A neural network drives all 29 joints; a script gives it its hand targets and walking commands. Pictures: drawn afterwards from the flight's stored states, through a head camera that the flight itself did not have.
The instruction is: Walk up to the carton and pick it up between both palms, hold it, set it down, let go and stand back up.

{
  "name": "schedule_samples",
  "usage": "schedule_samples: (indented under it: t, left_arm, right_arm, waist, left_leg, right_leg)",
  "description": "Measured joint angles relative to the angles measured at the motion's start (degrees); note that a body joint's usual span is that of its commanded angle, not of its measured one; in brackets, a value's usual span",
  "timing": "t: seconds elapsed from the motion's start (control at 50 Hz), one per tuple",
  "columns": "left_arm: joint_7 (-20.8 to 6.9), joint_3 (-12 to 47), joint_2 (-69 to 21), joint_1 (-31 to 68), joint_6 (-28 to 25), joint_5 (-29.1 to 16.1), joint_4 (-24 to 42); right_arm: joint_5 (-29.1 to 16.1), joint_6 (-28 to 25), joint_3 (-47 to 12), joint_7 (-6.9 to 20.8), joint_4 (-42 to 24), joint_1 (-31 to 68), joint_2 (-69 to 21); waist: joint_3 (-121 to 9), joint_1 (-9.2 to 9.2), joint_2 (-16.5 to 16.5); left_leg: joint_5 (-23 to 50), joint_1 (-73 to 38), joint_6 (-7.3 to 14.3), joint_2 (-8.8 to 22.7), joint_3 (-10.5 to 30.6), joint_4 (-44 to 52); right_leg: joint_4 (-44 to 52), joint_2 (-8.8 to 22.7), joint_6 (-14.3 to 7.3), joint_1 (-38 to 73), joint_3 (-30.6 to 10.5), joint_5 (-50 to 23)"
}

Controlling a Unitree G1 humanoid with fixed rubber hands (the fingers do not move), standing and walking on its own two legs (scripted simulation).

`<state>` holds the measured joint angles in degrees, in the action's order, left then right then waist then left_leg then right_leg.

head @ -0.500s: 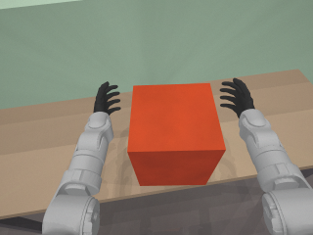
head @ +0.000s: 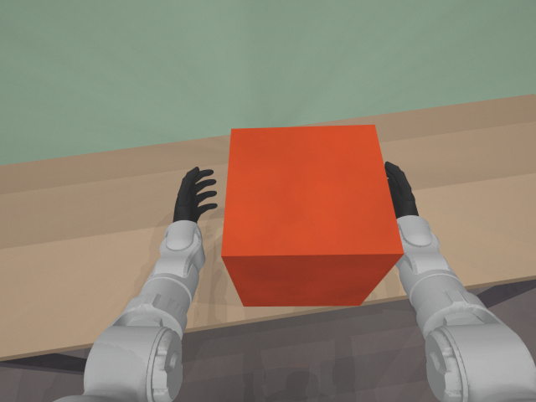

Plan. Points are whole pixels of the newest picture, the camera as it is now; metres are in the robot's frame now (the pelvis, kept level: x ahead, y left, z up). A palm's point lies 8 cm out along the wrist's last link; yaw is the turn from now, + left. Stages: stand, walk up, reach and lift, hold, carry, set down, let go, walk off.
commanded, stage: reach and lift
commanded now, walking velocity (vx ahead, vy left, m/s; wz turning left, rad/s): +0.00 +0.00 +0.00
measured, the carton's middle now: (301, 226) +0.40 -0.03 -0.03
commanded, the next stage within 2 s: none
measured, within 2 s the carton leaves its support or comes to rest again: neither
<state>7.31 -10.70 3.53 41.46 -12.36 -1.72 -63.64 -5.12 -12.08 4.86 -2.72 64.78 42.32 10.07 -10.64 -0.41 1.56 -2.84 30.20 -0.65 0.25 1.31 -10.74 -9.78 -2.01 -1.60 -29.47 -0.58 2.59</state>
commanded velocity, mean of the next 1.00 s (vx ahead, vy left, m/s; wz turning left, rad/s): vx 0.00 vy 0.00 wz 0.00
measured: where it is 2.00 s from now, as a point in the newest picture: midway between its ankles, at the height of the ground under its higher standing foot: outside the picture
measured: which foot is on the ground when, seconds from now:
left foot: down 0.00-1.00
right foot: down 0.00-1.00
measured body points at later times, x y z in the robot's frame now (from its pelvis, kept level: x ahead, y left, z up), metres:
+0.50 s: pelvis +0.02 +0.00 -0.01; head +0.15 -0.01 +0.42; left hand +0.43 +0.15 -0.03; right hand +0.45 -0.18 -0.02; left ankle -0.01 +0.13 -0.75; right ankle -0.01 -0.10 -0.75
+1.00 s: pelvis -0.02 +0.01 -0.01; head +0.12 -0.02 +0.42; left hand +0.42 +0.13 -0.01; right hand +0.41 -0.18 -0.02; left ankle -0.01 +0.13 -0.75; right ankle -0.01 -0.10 -0.75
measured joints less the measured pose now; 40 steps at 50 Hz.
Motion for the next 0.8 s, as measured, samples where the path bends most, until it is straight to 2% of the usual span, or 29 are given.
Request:
schedule_samples:
  t: [0.1, 0.2, 0.28, 0.4, 0.54, 0.62, 0.74, 0.8]
  left_arm:
    - [1.7, 2.0, 0.48, 0.57, -4.11, -1.21, -0.31]
    - [2.06, 3.87, -0.02, 1.39, -6.12, -2.7, 2.19]
    - [1.68, 2.46, -1.46, 1.6, -5.05, -1.14, 2.73]
    - [1.6, -1.62, -3.97, -3.3, -2.79, 2.07, 6.82]
    - [0.9, -3.78, -4.21, -7.47, -1.53, 5.01, 12.26]
    - [0.89, -3.5, -3.73, -7.04, -1.21, 5.73, 13.36]
    - [0.06, -2.55, -4.61, -4.72, -1.7, 6.88, 11.17]
    - [1.37, -4.04, -5.9, -3.53, -2.83, 7.92, 9.38]
  right_arm:
    - [2.81, -2.26, 2.99, 1.39, -1.02, 0.21, -0.87]
    - [2.6, -4.43, 1.75, 2.39, -3.96, 1.03, -0.26]
    - [1.56, -5.6, -0.84, 2.33, -3.46, 2.17, 1.08]
    - [-0.64, -6.43, -4.03, 1.06, -4.52, 0.05, 2.06]
    - [-1.46, -6.45, -5.78, -0.48, -6.22, -2.77, 0.62]
    - [-0.7, -5.84, -4.32, -1.33, -5.89, -3.29, -0.38]
    - [2.18, -5.37, 0.24, -0.92, -5.51, -2.81, -1.96]
    - [5.03, -5.73, 3.45, -0.56, -4.15, -1.91, -2.81]
  waist:
    - [-3.13, 0.09, 0.34]
    - [-5.42, 0.38, 0.88]
    - [-5.43, -0.07, 0.88]
    - [-5.93, -0.6, 0.37]
    - [-6.31, -0.09, -0.72]
    - [-5.75, 0.41, -1.04]
    - [-3.46, 0.85, -0.12]
    - [-2.51, 0.94, 0.34]
  left_leg:
    - [0.13, 8.4, 0.22, -0.1, -0.45, -1.78]
    - [-0.15, 13.89, 0.36, -0.18, -0.62, -3.08]
    - [-0.65, 14.25, 0.38, -0.12, -1.21, -3.26]
    - [-1.1, 12.06, 0.36, -0.31, -1.56, -2.15]
    - [-1.38, 8.96, 0.17, -0.54, -0.73, -1.53]
    - [-1.26, 7.2, 0.09, -0.65, 0.05, -1.45]
    - [-0.75, 5.23, 0.09, -0.44, 0.78, -1.69]
    - [0.01, 4.99, 0.18, -0.4, 0.58, -1.15]
  right_leg:
    - [-1.5, 0.07, 0.28, -8.42, -0.46, -0.45]
    - [-2.34, 0.14, 0.53, -13.77, -0.69, -0.45]
    - [-2.37, 0.06, 0.72, -14.31, -1.44, -0.32]
    - [-3.14, 0.16, 0.81, -13.24, -2.29, 0.89]
    - [-4.9, 0.23, 0.65, -11.01, -2.14, 2.57]
    - [-4.64, 0.3, 0.47, -8.87, -1.78, 2.73]
    - [-1.56, 0.13, 0.56, -5.12, -1.14, 0.7]
    - [0.0, 0.13, 0.72, -4.48, -1.34, -0.68]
